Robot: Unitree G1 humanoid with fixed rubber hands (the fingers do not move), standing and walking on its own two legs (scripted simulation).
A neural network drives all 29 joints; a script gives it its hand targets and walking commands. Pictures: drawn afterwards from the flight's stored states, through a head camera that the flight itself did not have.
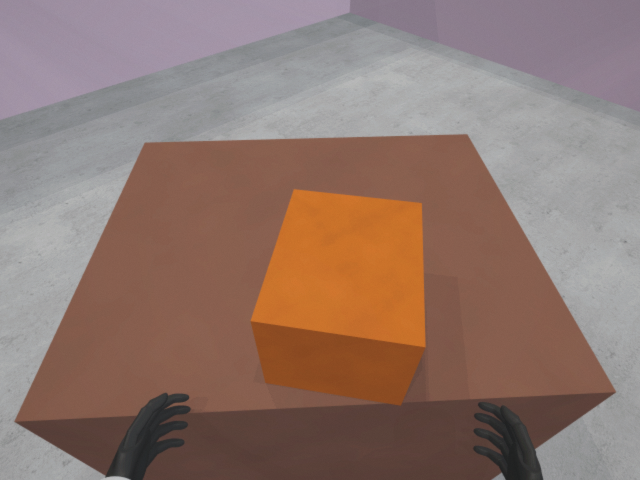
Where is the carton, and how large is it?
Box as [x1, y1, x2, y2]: [251, 189, 425, 405]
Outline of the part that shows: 294,189 251,318 252,329 265,382 400,405 425,346 421,203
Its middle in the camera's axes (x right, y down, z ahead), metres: +0.04 +0.08 +0.61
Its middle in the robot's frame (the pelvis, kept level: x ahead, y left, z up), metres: +0.39 -0.02 -0.03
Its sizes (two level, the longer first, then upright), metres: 0.254 0.209 0.182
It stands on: a pedestal, 0.66 m high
